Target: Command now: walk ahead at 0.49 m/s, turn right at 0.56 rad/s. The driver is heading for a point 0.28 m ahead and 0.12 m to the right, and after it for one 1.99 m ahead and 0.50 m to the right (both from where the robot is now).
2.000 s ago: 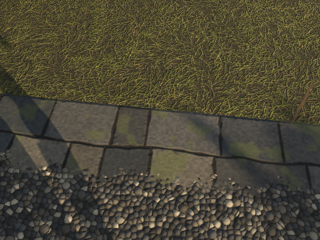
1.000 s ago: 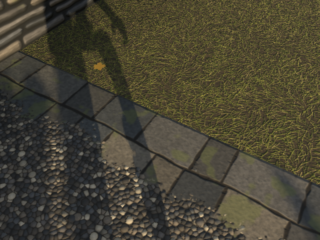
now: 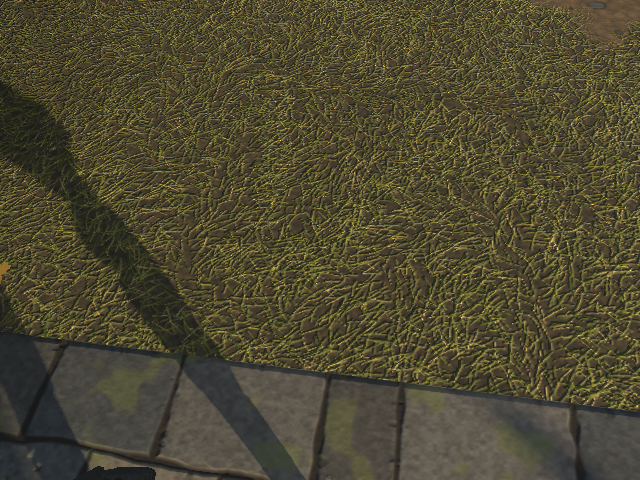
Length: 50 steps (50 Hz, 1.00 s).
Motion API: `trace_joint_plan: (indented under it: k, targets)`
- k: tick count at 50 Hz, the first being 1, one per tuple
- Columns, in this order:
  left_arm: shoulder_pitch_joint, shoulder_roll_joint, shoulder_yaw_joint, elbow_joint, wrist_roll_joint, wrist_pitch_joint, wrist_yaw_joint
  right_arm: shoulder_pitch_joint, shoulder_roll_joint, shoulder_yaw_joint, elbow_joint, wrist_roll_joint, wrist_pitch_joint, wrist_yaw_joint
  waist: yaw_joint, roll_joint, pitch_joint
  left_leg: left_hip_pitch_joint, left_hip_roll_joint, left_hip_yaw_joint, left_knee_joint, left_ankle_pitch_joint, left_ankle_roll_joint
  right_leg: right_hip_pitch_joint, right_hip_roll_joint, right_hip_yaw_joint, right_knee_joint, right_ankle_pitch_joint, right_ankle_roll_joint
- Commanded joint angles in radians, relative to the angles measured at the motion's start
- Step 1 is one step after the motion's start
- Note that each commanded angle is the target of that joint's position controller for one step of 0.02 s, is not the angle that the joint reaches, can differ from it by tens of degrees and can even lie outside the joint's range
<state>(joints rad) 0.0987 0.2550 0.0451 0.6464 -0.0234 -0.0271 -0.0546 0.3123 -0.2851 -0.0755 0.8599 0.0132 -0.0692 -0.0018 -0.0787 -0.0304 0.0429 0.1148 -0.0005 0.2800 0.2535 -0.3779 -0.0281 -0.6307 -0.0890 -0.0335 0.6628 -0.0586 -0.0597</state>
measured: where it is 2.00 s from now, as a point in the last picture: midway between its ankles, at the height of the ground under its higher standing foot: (444, 221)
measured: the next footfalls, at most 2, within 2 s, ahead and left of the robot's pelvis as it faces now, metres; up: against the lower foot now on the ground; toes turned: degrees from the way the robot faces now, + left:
right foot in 0.06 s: +0.21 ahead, -0.11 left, +0.00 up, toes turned -5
left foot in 0.54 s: +0.52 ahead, +0.05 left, +0.00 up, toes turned -23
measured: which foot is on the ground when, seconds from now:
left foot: down 0.00-0.06, up 0.08-0.52, down 0.54-1.00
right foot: up 0.00-0.04, down 0.06-0.54, up 0.56-1.00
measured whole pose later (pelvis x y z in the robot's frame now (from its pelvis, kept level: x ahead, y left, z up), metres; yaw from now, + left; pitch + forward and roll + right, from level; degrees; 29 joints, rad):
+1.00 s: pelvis +0.54 -0.12 +0.01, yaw -31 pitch +2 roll +2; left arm 0.06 0.25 0.03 0.58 -0.02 -0.05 -0.04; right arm 0.38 -0.30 -0.06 0.89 0.03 -0.07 0.01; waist -0.11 -0.03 0.03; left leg 0.07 0.01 0.15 0.25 -0.35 -0.03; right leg -0.58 -0.06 0.01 0.59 -0.09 -0.04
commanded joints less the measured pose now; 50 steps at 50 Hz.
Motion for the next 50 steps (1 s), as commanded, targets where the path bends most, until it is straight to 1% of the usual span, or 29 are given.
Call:
trace_joint_plan:
  k: [1, 2, 3, 4, 5, 6, 7, 8, 9, 10, 13, 18, 20, 23, 25, 26, 27, 28, 29, 30, 31, 32, 33, 34, 36, 39, 44, 48, 50]
  targets:
    - [0.037, 0.134, 0.051, -0.087, -0.001, -0.007, -0.006, -0.027, -0.227, -0.054, -0.057, 0.016, 0.016, -0.012, 0.098, 0.119, -0.047, 0.007, 0.283, -0.054, 0.202, 1.054, 0.143, 0.136, 0.101, -0.089, -0.015, -0.138, -0.063]
    - [0.188, 0.180, 0.080, -0.053, -0.004, -0.003, 0.003, -0.046, -0.225, -0.051, -0.063, 0.022, 0.022, -0.014, 0.187, 0.110, -0.125, -0.060, 0.254, -0.030, 0.405, 1.083, 0.117, 0.348, 0.150, -0.101, -0.073, -0.103, -0.099]
    - [0.358, 0.255, 0.116, -0.011, -0.004, 0.008, 0.023, -0.038, -0.190, -0.036, -0.077, 0.008, 0.016, -0.018, 0.263, 0.042, -0.217, -0.290, 0.215, -0.032, 0.698, 0.846, 0.070, 0.665, 0.105, 0.026, -0.100, -0.073, -0.147]
    - [0.324, 0.371, 0.130, -0.014, -0.010, 0.002, 0.032, 0.053, -0.028, 0.014, -0.137, -0.033, -0.008, -0.005, 0.128, -0.246, -0.280, -0.760, 0.008, -0.102, 1.069, -0.138, 0.005, 0.984, -0.161, 0.599, -0.187, -0.235, -0.323]
    - [0.354, 0.297, 0.105, -0.054, 0.001, -0.019, 0.024, -0.032, -0.098, 0.010, -0.150, -0.003, -0.051, 0.008, 0.192, -0.131, -0.442, -0.865, -0.031, -0.363, 1.189, -0.221, 0.017, 1.053, -0.248, 0.893, -0.347, -0.349, -0.381]
    - [0.323, 0.236, 0.086, -0.041, 0.011, -0.033, 0.018, -0.139, -0.152, -0.005, -0.184, 0.034, -0.070, 0.016, 0.209, -0.072, -0.303, -0.947, 0.017, -0.381, 1.172, -0.121, 0.039, 0.974, -0.226, 0.756, -0.380, -0.276, -0.318]
    - [0.267, 0.212, 0.078, -0.042, 0.007, -0.041, 0.018, -0.153, -0.136, 0.003, -0.190, 0.027, -0.080, 0.012, 0.162, -0.006, -0.203, -0.925, 0.061, -0.376, 1.082, -0.032, 0.053, 0.825, -0.183, 0.623, -0.373, -0.173, -0.283]
    - [0.195, 0.181, 0.069, -0.054, 0.007, -0.042, 0.021, -0.146, -0.136, 0.001, -0.176, 0.001, -0.081, 0.004, 0.116, 0.035, -0.145, -0.861, 0.095, -0.375, 0.992, 0.017, 0.048, 0.687, -0.142, 0.523, -0.375, -0.063, -0.255]
    - [0.152, 0.155, 0.058, -0.072, 0.019, -0.044, 0.026, -0.122, -0.146, -0.006, -0.169, -0.009, -0.070, 0.004, 0.081, 0.016, -0.127, -0.788, 0.118, -0.383, 0.943, 0.053, 0.042, 0.594, -0.113, 0.461, -0.394, 0.023, -0.245]
    - [0.136, 0.153, 0.057, -0.079, 0.023, -0.045, 0.029, -0.108, -0.146, -0.009, -0.167, -0.013, -0.056, 0.006, 0.064, 0.006, -0.119, -0.749, 0.120, -0.380, 0.909, 0.071, 0.030, 0.540, -0.099, 0.440, -0.414, 0.066, -0.246]
    - [0.157, 0.181, 0.063, -0.062, 0.013, -0.050, 0.047, -0.134, -0.104, 0.003, -0.175, -0.031, -0.029, 0.003, 0.058, 0.015, -0.083, -0.728, 0.106, -0.346, 0.771, 0.138, -0.021, 0.428, -0.065, 0.346, -0.438, 0.169, -0.249]
    - [0.221, 0.204, 0.069, -0.031, 0.004, -0.034, 0.069, -0.325, -0.064, 0.025, -0.219, -0.021, -0.033, 0.013, 0.132, -0.042, -0.038, -0.651, 0.033, -0.327, 0.388, 0.443, -0.047, 0.363, 0.009, 0.278, -0.419, 0.013, -0.171]
    - [0.253, 0.212, 0.072, -0.015, 0.000, -0.030, 0.069, -0.369, -0.077, 0.022, -0.234, -0.010, -0.040, 0.021, 0.151, -0.055, -0.035, -0.618, 0.013, -0.335, 0.325, 0.471, -0.041, 0.377, -0.009, 0.320, -0.397, -0.036, -0.160]
    - [0.267, 0.195, 0.070, -0.002, -0.004, -0.022, 0.072, -0.371, -0.117, 0.005, -0.242, -0.005, -0.053, 0.030, 0.140, -0.077, -0.039, -0.596, 0.005, -0.368, 0.253, 0.399, -0.012, 0.462, -0.043, 0.411, -0.315, -0.080, -0.144]
    - [0.247, 0.191, 0.071, -0.004, -0.001, -0.015, 0.075, -0.308, -0.137, -0.009, -0.229, -0.002, -0.063, 0.031, 0.101, -0.111, -0.048, -0.518, 0.001, -0.357, 0.228, 0.314, 0.020, 0.483, -0.049, 0.455, -0.251, -0.055, -0.125]
    - [0.236, 0.167, 0.063, -0.010, 0.002, -0.012, 0.074, -0.224, -0.152, -0.022, -0.207, -0.005, -0.067, 0.026, 0.055, -0.111, -0.083, -0.398, -0.001, -0.339, 0.190, 0.313, 0.045, 0.467, -0.013, 0.440, -0.175, -0.014, -0.100]
    - [0.232, 0.111, 0.042, -0.023, 0.010, -0.014, 0.070, -0.096, -0.192, -0.038, -0.193, -0.022, -0.073, 0.019, -0.004, -0.057, -0.195, -0.176, 0.109, -0.431, 0.206, 0.285, 0.100, 0.391, 0.043, 0.380, 0.039, -0.047, -0.062]
    - [0.336, 0.041, 0.021, -0.046, 0.006, -0.021, 0.072, 0.028, -0.276, -0.057, -0.180, -0.041, -0.067, 0.012, 0.014, 0.182, -0.342, 0.175, 0.341, -0.795, 0.168, 0.161, 0.229, 0.097, 0.179, 0.243, 0.382, -0.374, 0.015]
    - [0.391, 0.095, 0.022, -0.056, -0.021, -0.027, 0.074, 0.065, -0.256, -0.056, -0.150, -0.018, -0.056, 0.024, 0.028, 0.370, -0.365, 0.247, 0.447, -1.136, 0.061, -0.130, 0.312, -0.137, 0.158, 0.214, 0.595, -0.549, 0.037]
    - [0.318, 0.184, 0.043, -0.038, -0.026, -0.022, 0.075, 0.009, -0.162, -0.033, -0.172, -0.009, -0.050, 0.021, 0.002, 0.220, -0.227, 0.135, 0.405, -1.023, 0.027, -0.227, 0.270, -0.194, 0.100, 0.231, 0.674, -0.457, 0.048]
    - [0.228, 0.204, 0.050, -0.052, -0.011, -0.015, 0.075, -0.036, -0.125, -0.021, -0.179, -0.013, -0.040, 0.016, -0.001, 0.144, -0.136, 0.013, 0.359, -0.849, 0.029, -0.130, 0.227, -0.182, 0.065, 0.189, 0.672, -0.375, 0.051]
    - [0.184, 0.189, 0.051, -0.063, 0.002, -0.013, 0.072, -0.075, -0.104, -0.012, -0.176, -0.020, -0.035, 0.014, 0.017, 0.108, -0.073, -0.101, 0.312, -0.730, 0.009, 0.003, 0.211, -0.150, 0.037, 0.180, 0.629, -0.318, 0.052]
    - [0.169, 0.174, 0.053, -0.070, 0.004, -0.011, 0.067, -0.096, -0.085, -0.005, -0.169, -0.025, -0.035, 0.011, 0.038, 0.121, -0.044, -0.169, 0.276, -0.641, -0.011, 0.098, 0.199, -0.115, 0.009, 0.180, 0.583, -0.279, 0.050]
    - [0.179, 0.154, 0.051, -0.071, -0.003, -0.006, 0.061, -0.103, -0.082, -0.004, -0.163, -0.027, -0.037, 0.008, 0.053, 0.144, -0.035, -0.212, 0.254, -0.573, -0.035, 0.152, 0.192, -0.076, -0.007, 0.169, 0.557, -0.257, 0.049]
    - [0.175, 0.114, 0.041, -0.079, -0.006, 0.003, 0.056, -0.092, -0.091, -0.009, -0.142, -0.018, -0.046, 0.008, 0.058, 0.142, -0.028, -0.234, 0.249, -0.485, -0.070, 0.245, 0.208, -0.075, -0.018, 0.146, 0.514, -0.236, 0.055]
    - [0.124, 0.081, 0.026, -0.096, 0.005, 0.000, 0.056, -0.057, -0.128, -0.019, -0.106, -0.019, -0.051, 0.011, 0.053, 0.099, -0.023, -0.217, 0.260, -0.414, -0.096, 0.370, 0.240, -0.103, -0.014, 0.151, 0.379, -0.160, 0.065]
    - [-0.026, 0.053, 0.005, -0.119, 0.007, -0.027, 0.027, -0.024, -0.162, -0.018, -0.065, 0.002, -0.033, 0.011, 0.008, 0.086, 0.010, -0.198, 0.222, -0.276, -0.106, 0.430, 0.211, -0.021, 0.009, 0.063, 0.059, 0.048, 0.055]
    - [-0.116, 0.069, 0.006, -0.157, 0.001, -0.036, 0.008, 0.050, -0.195, -0.022, -0.017, 0.019, -0.010, 0.012, -0.005, 0.104, 0.035, -0.092, 0.274, -0.279, -0.073, 0.499, 0.197, 0.008, 0.031, 0.027, -0.069, -0.018, 0.019]
    - [-0.070, 0.103, 0.022, -0.152, 0.008, -0.037, 0.007, 0.046, -0.217, -0.026, -0.006, 0.025, 0.002, 0.009, 0.045, 0.129, -0.004, -0.050, 0.280, -0.257, 0.025, 0.743, 0.177, 0.119, 0.072, -0.004, -0.119, -0.084, -0.017]
Velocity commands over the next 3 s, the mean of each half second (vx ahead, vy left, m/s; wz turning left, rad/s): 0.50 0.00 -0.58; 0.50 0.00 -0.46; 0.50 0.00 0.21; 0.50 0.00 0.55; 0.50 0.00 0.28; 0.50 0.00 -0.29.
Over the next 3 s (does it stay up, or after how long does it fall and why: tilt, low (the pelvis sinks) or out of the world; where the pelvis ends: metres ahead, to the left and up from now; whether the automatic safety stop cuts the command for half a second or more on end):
stays up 1.58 -0.32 0.01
